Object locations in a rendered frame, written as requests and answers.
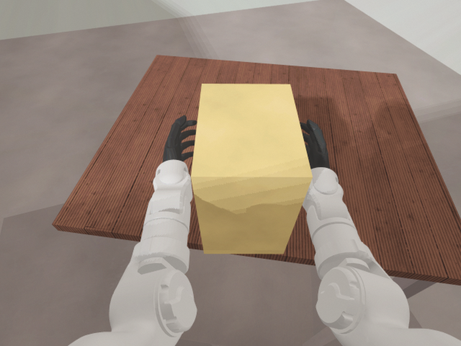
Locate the table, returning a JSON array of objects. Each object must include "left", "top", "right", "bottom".
[{"left": 52, "top": 55, "right": 461, "bottom": 299}]

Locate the right robot hand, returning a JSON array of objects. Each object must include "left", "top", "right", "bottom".
[{"left": 300, "top": 120, "right": 330, "bottom": 169}]

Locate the carton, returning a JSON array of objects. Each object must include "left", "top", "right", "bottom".
[{"left": 191, "top": 84, "right": 313, "bottom": 254}]

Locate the right robot upper arm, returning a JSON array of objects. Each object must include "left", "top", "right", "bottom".
[{"left": 315, "top": 265, "right": 461, "bottom": 346}]

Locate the right robot forearm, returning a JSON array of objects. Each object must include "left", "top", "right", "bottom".
[{"left": 303, "top": 167, "right": 392, "bottom": 280}]

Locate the left robot upper arm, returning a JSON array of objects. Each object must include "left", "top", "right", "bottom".
[{"left": 69, "top": 268, "right": 197, "bottom": 346}]

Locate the left robot forearm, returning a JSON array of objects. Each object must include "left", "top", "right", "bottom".
[{"left": 109, "top": 160, "right": 193, "bottom": 326}]

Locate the left robot hand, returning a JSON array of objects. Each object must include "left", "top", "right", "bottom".
[{"left": 163, "top": 115, "right": 197, "bottom": 162}]

